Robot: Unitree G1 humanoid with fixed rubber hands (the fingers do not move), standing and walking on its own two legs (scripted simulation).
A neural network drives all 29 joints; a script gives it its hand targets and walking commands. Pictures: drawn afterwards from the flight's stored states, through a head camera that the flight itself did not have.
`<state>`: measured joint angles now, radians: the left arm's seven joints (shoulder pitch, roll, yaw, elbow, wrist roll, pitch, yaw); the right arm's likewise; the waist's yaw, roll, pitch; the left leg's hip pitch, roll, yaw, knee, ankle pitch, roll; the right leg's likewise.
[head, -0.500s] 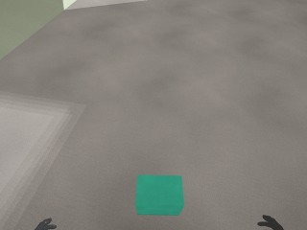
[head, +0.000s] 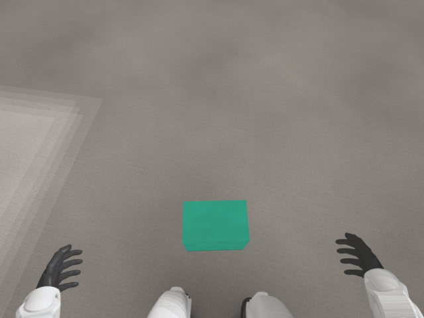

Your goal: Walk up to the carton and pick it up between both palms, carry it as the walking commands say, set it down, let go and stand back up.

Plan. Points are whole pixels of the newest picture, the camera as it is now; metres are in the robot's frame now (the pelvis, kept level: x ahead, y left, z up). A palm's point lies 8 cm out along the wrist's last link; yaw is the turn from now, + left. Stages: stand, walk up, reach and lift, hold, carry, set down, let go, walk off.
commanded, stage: reach and lift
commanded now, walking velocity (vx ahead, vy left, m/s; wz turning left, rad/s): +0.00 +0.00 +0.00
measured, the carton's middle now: (214, 227) +0.41 +0.02 -0.64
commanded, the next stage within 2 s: none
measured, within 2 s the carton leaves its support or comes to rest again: neither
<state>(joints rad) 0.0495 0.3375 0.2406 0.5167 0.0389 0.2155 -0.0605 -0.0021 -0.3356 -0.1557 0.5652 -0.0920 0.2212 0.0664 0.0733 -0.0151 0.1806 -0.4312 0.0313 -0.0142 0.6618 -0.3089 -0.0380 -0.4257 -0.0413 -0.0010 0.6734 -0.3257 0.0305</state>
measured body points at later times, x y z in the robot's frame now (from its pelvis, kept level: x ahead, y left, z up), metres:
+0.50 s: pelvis -0.04 +0.00 -0.06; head +0.15 +0.01 +0.35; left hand +0.29 +0.29 -0.15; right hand +0.33 -0.24 -0.15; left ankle +0.02 +0.14 -0.72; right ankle +0.01 -0.14 -0.72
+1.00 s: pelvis -0.05 +0.01 -0.10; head +0.24 +0.01 +0.24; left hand +0.43 +0.24 -0.21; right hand +0.46 -0.20 -0.20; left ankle +0.02 +0.14 -0.72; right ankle +0.01 -0.14 -0.72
